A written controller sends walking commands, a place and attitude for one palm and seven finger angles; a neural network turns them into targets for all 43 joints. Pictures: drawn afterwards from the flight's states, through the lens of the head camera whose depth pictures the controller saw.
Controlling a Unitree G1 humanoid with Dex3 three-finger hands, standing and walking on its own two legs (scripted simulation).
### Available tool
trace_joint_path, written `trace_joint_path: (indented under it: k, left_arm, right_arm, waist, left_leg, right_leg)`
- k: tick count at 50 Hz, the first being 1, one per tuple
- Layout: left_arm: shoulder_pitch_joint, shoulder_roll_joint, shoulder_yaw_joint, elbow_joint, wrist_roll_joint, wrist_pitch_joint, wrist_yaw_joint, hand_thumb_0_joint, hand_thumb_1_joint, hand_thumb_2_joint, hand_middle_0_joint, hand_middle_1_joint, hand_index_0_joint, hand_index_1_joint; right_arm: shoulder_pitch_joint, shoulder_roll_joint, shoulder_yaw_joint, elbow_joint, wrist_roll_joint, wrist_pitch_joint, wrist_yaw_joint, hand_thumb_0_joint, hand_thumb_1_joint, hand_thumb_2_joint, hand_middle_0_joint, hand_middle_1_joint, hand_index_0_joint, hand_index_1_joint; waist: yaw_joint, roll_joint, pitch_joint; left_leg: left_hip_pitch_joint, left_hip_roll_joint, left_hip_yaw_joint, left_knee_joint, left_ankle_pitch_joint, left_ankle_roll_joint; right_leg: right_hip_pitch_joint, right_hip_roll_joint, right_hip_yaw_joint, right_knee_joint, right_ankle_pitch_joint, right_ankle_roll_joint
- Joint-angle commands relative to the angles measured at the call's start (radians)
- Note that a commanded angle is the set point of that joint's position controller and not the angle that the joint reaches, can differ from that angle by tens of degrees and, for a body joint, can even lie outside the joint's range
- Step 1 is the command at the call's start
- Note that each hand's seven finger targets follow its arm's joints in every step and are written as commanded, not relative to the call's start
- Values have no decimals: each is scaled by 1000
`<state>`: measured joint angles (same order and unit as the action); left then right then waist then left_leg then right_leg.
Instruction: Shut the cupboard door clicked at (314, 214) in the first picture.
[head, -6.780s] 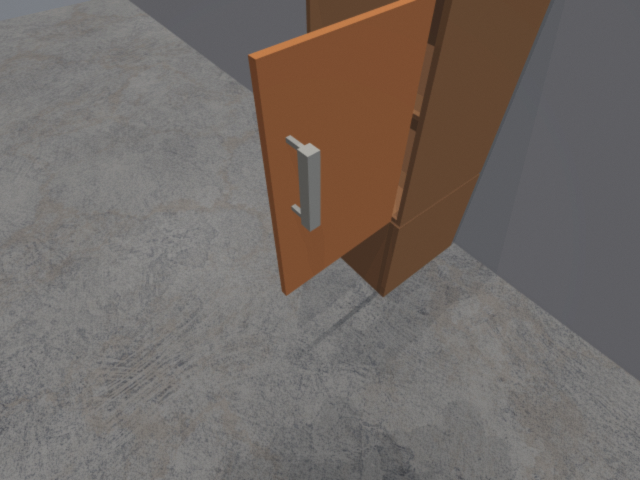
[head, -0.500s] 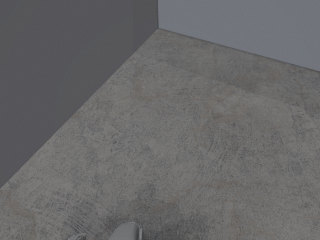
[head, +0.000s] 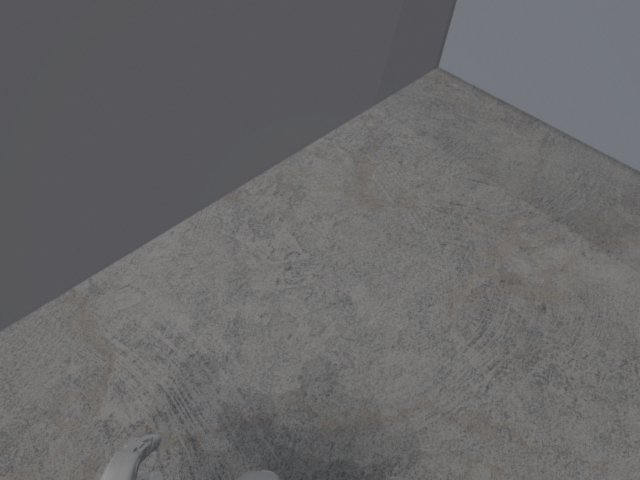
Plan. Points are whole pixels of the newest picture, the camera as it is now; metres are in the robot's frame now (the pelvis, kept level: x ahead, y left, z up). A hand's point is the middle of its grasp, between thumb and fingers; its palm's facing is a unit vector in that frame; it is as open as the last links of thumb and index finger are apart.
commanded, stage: walk to a spot facing it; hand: left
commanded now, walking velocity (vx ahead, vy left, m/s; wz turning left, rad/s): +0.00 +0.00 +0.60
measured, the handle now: out of the picture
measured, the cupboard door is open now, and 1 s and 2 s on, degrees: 92 92 92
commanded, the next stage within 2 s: none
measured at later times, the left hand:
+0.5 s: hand out of the picture +0.03 +0.23 -0.17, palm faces +0.32 -0.91 -0.25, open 7.4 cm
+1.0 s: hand out of the picture -0.03 +0.15 -0.17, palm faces +0.60 -0.78 -0.21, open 7.4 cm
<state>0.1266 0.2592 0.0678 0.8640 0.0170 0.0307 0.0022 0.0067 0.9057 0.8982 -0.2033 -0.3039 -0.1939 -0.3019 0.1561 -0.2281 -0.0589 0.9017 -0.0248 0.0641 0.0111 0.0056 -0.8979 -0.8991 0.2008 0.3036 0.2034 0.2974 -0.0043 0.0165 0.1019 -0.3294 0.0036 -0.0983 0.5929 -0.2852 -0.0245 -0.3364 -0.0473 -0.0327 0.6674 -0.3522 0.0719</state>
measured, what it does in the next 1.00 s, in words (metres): steps on the spot, turning left: right foot, then left foot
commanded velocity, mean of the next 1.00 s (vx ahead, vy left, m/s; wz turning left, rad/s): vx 0.00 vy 0.00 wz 0.60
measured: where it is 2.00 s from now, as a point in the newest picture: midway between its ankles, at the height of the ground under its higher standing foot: outside the picture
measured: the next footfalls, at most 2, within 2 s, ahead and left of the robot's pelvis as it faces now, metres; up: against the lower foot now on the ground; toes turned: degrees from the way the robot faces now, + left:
right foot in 0.02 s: +0.04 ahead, -0.15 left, +0.00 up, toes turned -2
left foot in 0.30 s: +0.04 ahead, +0.11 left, +0.00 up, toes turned +18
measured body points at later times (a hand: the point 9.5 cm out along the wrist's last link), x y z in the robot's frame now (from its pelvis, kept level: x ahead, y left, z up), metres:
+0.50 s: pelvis +0.02 -0.01 +0.00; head +0.07 +0.03 +0.45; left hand +0.02 +0.27 -0.15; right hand +0.18 -0.23 -0.13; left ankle +0.00 +0.10 -0.73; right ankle +0.03 -0.16 -0.66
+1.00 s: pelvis +0.04 -0.04 +0.00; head +0.07 +0.01 +0.44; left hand -0.06 +0.19 -0.15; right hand +0.29 -0.18 -0.13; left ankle -0.03 +0.05 -0.72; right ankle +0.08 -0.16 -0.73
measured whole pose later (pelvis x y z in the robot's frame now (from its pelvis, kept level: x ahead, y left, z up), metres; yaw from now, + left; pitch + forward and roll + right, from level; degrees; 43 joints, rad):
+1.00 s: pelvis +0.04 -0.04 +0.00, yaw +37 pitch +1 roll +1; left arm 0.23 0.21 0.04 0.90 0.02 0.01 0.01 0.01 0.90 0.90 -0.21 -0.30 -0.20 -0.30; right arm 0.10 -0.25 -0.06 0.90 -0.01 0.07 0.03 0.01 -0.90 -0.90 0.19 0.30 0.20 0.30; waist 0.00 -0.06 0.12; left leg -0.32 0.01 0.10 0.64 -0.34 -0.05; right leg -0.22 -0.17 -0.22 0.61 -0.37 0.04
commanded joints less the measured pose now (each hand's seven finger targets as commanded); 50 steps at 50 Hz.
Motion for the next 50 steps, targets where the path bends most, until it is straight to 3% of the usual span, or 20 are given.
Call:
trace_joint_path:
  k: [1, 2, 3, 6, 10, 13, 14, 15, 16, 22, 28, 31, 32, 33, 34, 37, 45, 48, 49, 50]
  left_arm:
    - [168, 247, 51, -48, 15, -37, 27, 0, 900, 900, -200, -300, -200, -300]
    - [135, 214, 42, -56, 10, -37, 30, 0, 900, 900, -200, -300, -200, -300]
    - [90, 176, 35, -61, 7, -38, 34, 0, 900, 900, -200, -300, -200, -300]
    - [53, 127, 19, -69, 10, -37, 33, 0, 900, 900, -200, -300, -200, -300]
    - [130, 177, 35, -37, 11, -42, 30, 0, 900, 900, -200, -300, -200, -300]
    - [105, 185, 43, -31, -1, -35, 22, 0, 900, 900, -200, -300, -200, -300]
    - [96, 156, 40, -48, -8, -30, 17, 0, 900, 900, -200, -300, -200, -300]
    - [75, 75, 18, -91, -15, -23, 9, 0, 900, 900, -200, -300, -200, -300]
    - [-9, 84, 6, -122, 0, -10, 17, 0, 900, 900, -200, -300, -200, -300]
    - [14, 67, 19, -44, -5, 2, 7, 0, 900, 900, -200, -300, -200, -300]
    - [3, 55, 15, -59, -9, -2, 9, 0, 900, 900, -200, -300, -200, -300]
    - [110, 79, 24, -40, -10, -18, 15, 0, 900, 900, -200, -300, -200, -300]
    - [153, 136, 36, -34, -1, -29, 23, 0, 900, 900, -200, -300, -200, -300]
    - [156, 223, 52, -39, 13, -35, 30, 0, 900, 900, -200, -300, -200, -300]
    - [135, 230, 39, -53, 7, -31, 30, 0, 900, 900, -200, -300, -200, -300]
    - [27, 117, 15, -75, 1, -35, 35, 0, 900, 900, -200, -300, -200, -300]
    - [145, 172, 36, -28, 10, -42, 30, 0, 900, 900, -200, -300, -200, -300]
    - [126, 181, 45, -21, 2, -38, 21, 0, 900, 900, -200, -300, -200, -300]
    - [110, 172, 43, -29, -7, -34, 17, 0, 900, 900, -200, -300, -200, -300]
    - [109, 115, 36, -61, -13, -26, 10, 0, 900, 900, -200, -300, -200, -300]
  right_arm:
    - [-75, -114, -54, -140, 16, -26, 1, 0, -900, -900, 200, 300, 200, 300]
    - [-67, -111, -50, -133, 8, -19, 5, 0, -900, -900, 200, 300, 200, 300]
    - [-71, -106, -52, -114, 8, -11, 4, 0, -900, -900, 200, 300, 200, 300]
    - [-71, -86, -37, -89, 14, -6, 18, 0, -900, -900, 200, 300, 200, 300]
    - [-104, -53, -16, -92, 19, -20, 24, 0, -900, -900, 200, 300, 200, 300]
    - [-9, -93, -24, -73, 15, -30, 21, 0, -900, -900, 200, 300, 200, 300]
    - [61, -161, -41, -59, 9, -39, 18, 0, -900, -900, 200, 300, 200, 300]
    - [142, -282, -73, -53, 0, -43, 11, 0, -900, -900, 200, 300, 200, 300]
    - [202, -303, -73, -34, 2, -33, 3, 0, -900, -900, 200, 300, 200, 300]
    - [31, -205, -47, -59, 1, -50, -28, 0, -900, -900, 200, 300, 200, 300]
    - [16, -218, -60, -58, -6, -35, -19, 0, -900, -900, 200, 300, 200, 300]
    - [-43, -207, -64, -79, 5, -26, -15, 0, -900, -900, 200, 300, 200, 300]
    - [-47, -160, -59, -91, 14, -25, -10, 0, -900, -900, 200, 300, 200, 300]
    - [-47, -95, -49, -117, 18, -26, -3, 0, -900, -900, 200, 300, 200, 300]
    - [-57, -127, -52, -124, 7, -23, 4, 0, -900, -900, 200, 300, 200, 300]
    - [-43, -106, -50, -74, 7, -3, 13, 0, -900, -900, 200, 300, 200, 300]
    - [-129, -59, -19, -89, 19, -14, 25, 0, -900, -900, 200, 300, 200, 300]
    - [-51, -82, -22, -76, 15, -26, 20, 0, -900, -900, 200, 300, 200, 300]
    - [8, -121, -33, -64, 11, -32, 18, 0, -900, -900, 200, 300, 200, 300]
    - [80, -234, -61, -59, 1, -40, 12, 0, -900, -900, 200, 300, 200, 300]
  waist:
    - [75, -323, -160]
    - [49, -235, -149]
    - [26, -314, -128]
    - [8, -273, -110]
    - [47, -218, -154]
    - [-8, -175, -185]
    - [-50, -27, -233]
    - [-93, 315, -243]
    - [-115, 209, -223]
    - [-18, 148, -173]
    - [-22, 153, -150]
    - [35, 118, -162]
    - [58, -38, -178]
    - [65, -334, -149]
    - [61, -269, -130]
    - [-10, -258, -87]
    - [50, -224, -130]
    - [6, -194, -167]
    - [-35, -110, -200]
    - [-73, 173, -247]
  left_leg:
    - [-268, -56, 78, 416, -360, -16]
    - [-251, -18, 48, 562, -313, -8]
    - [-284, 11, 51, 644, -279, -20]
    - [-217, 33, 119, 511, -212, -44]
    - [-119, -3, 206, 185, -187, -40]
    - [89, -13, 215, -87, 30, -16]
    - [275, 87, 99, -160, 235, 28]
    - [400, 391, -309, -202, 625, 194]
    - [340, 449, -317, -192, 632, 265]
    - [198, 234, -122, -215, 462, 178]
    - [105, 211, -197, -218, 324, 176]
    - [-28, 154, -192, -128, 262, 124]
    - [-154, 72, -129, -1, 89, 66]
    - [-301, -86, 73, 253, -267, -21]
    - [-259, -39, 46, 476, -334, -10]
    - [-265, 23, 64, 640, -182, -34]
    - [-115, 2, 197, 182, -180, -37]
    - [55, -17, 222, -47, -19, -17]
    - [211, 12, 185, -145, 128, 8]
    - [396, 262, -149, -172, 417, 127]
  right_leg:
    - [262, -465, 404, -414, 241, -208]
    - [191, -424, 331, -376, 278, -242]
    - [189, -366, 279, -346, 357, -224]
    - [197, -282, 45, -287, 575, -181]
    - [302, -297, -2, -202, 721, -173]
    - [213, -283, -75, -64, 615, -101]
    - [52, -242, -122, 96, 431, -45]
    - [-244, -85, -142, 340, -256, 38]
    - [-263, -82, -24, 456, -326, 18]
    - [-196, -51, 34, 430, -85, 17]
    - [-32, 16, 2, 124, -92, -1]
    - [202, 33, -12, -165, 78, -12]
    - [333, -102, 121, -340, 69, -46]
    - [351, -384, 394, -422, 134, -167]
    - [204, -454, 371, -418, 180, -240]
    - [175, -292, 122, -334, 429, -198]
    - [302, -314, -10, -234, 684, -185]
    - [244, -297, -80, -112, 635, -123]
    - [136, -281, -115, 7, 555, -78]
    - [-126, -153, -171, 230, 104, 3]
